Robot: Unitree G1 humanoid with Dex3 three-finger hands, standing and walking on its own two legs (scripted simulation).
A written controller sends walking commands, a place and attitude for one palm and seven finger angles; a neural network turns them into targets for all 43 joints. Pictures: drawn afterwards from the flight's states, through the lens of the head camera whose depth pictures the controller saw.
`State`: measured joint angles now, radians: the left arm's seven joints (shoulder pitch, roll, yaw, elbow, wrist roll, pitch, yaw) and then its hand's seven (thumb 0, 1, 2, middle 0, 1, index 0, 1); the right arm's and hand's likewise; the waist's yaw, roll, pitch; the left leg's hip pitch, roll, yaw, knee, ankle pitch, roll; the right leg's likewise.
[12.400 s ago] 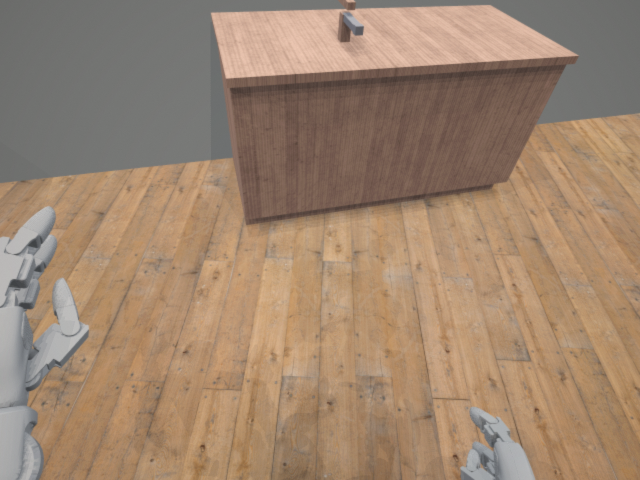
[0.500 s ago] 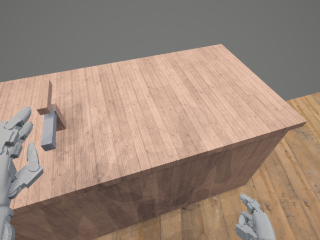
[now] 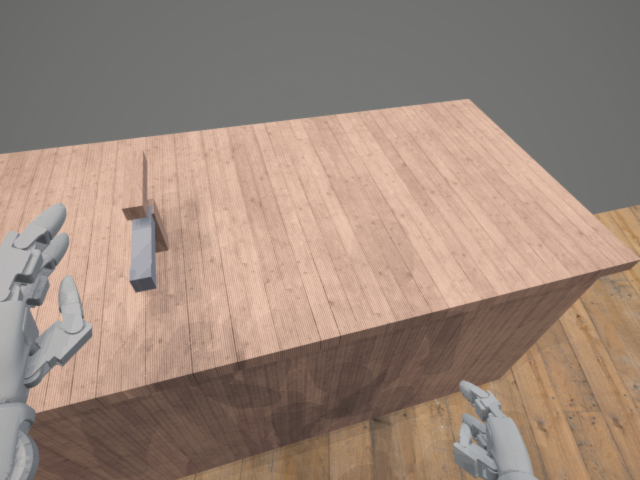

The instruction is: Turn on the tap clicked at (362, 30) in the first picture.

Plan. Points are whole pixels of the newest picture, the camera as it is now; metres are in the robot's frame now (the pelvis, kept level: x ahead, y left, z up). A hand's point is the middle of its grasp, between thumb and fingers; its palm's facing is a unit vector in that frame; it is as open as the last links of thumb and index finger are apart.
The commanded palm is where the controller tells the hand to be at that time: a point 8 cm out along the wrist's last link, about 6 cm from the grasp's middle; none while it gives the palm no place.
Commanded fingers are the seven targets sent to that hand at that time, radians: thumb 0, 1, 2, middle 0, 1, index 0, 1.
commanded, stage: come to a stop and stand still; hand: left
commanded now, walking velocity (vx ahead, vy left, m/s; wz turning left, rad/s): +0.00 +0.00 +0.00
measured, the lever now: (143, 278) +0.36 +0.28 +0.02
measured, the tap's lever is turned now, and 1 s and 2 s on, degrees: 0 0 0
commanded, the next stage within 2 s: look again from close up in 0.38 s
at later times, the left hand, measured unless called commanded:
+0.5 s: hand (55, 324) +0.21 +0.26 +0.16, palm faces +0.36 -0.83 -0.43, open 7.4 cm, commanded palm +0.15 +0.30 +0.17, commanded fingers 0.00 0.90 0.90 -0.20 -0.30 -0.20 -0.30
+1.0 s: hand (69, 281) +0.25 +0.27 +0.17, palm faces +0.36 -0.85 -0.37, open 7.4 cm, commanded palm +0.19 +0.30 +0.17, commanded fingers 0.00 0.90 0.90 -0.20 -0.30 -0.20 -0.30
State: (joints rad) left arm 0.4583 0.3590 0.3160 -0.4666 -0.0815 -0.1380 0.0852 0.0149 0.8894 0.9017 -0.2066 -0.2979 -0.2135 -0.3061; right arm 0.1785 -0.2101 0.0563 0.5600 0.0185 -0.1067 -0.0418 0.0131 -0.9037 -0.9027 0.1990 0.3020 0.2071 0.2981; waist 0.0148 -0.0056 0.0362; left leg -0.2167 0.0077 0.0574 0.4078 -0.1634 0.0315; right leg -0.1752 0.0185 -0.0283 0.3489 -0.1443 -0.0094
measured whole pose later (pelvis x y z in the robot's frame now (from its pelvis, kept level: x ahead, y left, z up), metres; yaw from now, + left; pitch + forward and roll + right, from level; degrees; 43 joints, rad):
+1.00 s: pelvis +0.02 +0.02 -0.01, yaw -2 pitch -1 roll -2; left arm 0.37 0.39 0.40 -0.47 -0.04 -0.25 0.08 0.02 0.89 0.90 -0.21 -0.30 -0.22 -0.31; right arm 0.23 -0.20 0.03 0.59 0.01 -0.16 -0.01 0.01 -0.91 -0.90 0.20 0.30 0.21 0.30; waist 0.02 -0.04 0.08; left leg -0.25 0.01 0.09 0.51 -0.25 0.06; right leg -0.22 0.01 0.01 0.43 -0.20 0.02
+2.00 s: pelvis +0.00 +0.03 -0.01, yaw -3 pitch -2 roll -2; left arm 0.37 0.34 0.36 -0.38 -0.03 -0.26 0.07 0.01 0.89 0.90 -0.21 -0.30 -0.21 -0.31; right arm 0.24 -0.22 0.01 0.58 0.02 -0.14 -0.03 0.01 -0.91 -0.90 0.20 0.30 0.20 0.30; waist 0.02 0.00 0.04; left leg -0.26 0.01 0.12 0.50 -0.22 0.07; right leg -0.23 0.00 0.00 0.42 -0.17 0.02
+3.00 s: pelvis +0.01 -0.04 -0.01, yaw -3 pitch +1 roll -1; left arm 0.43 0.38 0.37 -0.48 -0.09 -0.17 0.06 0.01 0.89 0.90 -0.21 -0.30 -0.21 -0.31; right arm 0.22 -0.22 -0.02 0.55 0.03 -0.09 -0.03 0.01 -0.91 -0.90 0.20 0.30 0.21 0.30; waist 0.00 0.00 0.05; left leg -0.30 0.10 0.08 0.55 -0.26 -0.02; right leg -0.26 0.09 -0.04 0.46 -0.21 -0.07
